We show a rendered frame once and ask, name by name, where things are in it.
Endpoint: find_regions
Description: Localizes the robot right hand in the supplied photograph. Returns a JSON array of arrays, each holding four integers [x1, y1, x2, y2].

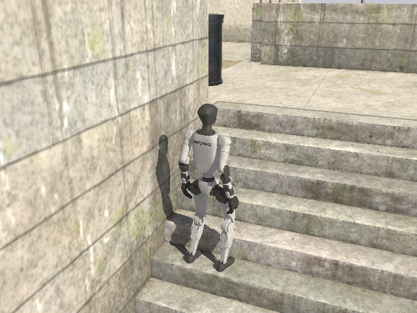
[[223, 196, 239, 214]]

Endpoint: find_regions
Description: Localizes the robot left upper arm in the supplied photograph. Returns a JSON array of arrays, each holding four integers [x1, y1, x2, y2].
[[179, 130, 196, 164]]

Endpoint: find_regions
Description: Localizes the robot right upper arm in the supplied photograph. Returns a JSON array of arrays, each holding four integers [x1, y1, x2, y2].
[[216, 134, 232, 173]]

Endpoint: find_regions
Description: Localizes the right robot foot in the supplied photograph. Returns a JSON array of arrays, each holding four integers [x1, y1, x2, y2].
[[216, 256, 235, 272]]

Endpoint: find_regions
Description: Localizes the robot left hand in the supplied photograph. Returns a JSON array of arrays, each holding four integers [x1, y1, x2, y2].
[[181, 181, 192, 199]]

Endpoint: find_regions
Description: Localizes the robot left forearm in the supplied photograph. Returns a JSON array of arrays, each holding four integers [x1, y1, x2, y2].
[[179, 162, 190, 184]]

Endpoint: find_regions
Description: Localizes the robot right forearm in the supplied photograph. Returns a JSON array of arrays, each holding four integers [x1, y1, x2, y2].
[[220, 165, 235, 198]]

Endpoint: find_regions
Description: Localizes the robot torso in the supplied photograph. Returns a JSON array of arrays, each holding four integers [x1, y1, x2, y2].
[[192, 128, 220, 196]]

